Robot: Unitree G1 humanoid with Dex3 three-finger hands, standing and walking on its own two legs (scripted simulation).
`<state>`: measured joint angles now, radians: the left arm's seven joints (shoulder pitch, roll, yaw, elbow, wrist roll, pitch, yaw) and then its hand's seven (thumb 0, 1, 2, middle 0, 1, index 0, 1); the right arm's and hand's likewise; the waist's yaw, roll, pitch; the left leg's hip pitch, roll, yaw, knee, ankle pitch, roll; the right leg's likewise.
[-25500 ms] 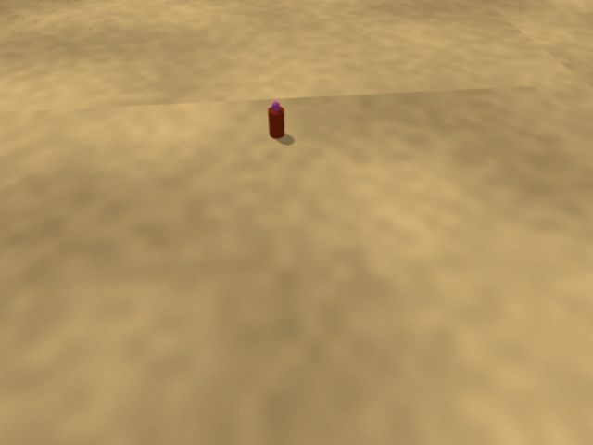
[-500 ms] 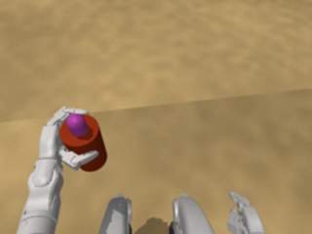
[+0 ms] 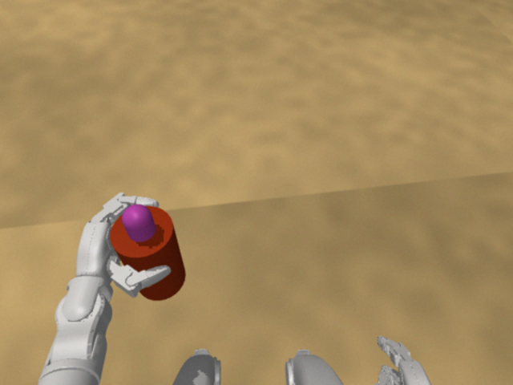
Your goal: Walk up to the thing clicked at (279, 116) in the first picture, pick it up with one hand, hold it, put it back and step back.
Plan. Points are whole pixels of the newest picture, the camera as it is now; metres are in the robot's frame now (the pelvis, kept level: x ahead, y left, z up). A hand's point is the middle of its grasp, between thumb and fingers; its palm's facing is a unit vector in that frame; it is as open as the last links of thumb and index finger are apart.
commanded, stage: lift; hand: left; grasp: from the side
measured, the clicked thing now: (149, 249) +0.33 +0.16 +0.00
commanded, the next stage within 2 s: hold in 0.46 s
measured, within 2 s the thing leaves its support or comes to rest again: neither
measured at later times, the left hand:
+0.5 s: hand (144, 237) +0.33 +0.16 +0.04, palm faces -0.04 -1.00 +0.00, open 11.7 cm
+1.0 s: hand (139, 230) +0.33 +0.16 +0.07, palm faces -0.02 -1.00 -0.03, open 11.7 cm
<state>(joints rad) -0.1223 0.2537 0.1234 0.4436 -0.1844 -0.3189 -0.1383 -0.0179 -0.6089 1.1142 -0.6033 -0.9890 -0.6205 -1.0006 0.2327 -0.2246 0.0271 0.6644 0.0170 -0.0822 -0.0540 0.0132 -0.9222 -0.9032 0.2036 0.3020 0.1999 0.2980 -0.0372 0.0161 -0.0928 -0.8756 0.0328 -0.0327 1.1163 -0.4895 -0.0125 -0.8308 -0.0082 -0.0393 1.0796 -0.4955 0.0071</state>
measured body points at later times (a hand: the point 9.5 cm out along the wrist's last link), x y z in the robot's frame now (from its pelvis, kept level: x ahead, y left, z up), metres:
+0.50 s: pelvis +0.01 -0.01 +0.03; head +0.07 +0.00 +0.47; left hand +0.33 +0.22 +0.05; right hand +0.14 -0.26 -0.08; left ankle +0.03 +0.12 -0.66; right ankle +0.02 -0.13 -0.66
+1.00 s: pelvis +0.01 +0.00 +0.04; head +0.06 +0.00 +0.49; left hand +0.33 +0.22 +0.07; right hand +0.13 -0.25 -0.07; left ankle +0.03 +0.12 -0.66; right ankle +0.02 -0.13 -0.66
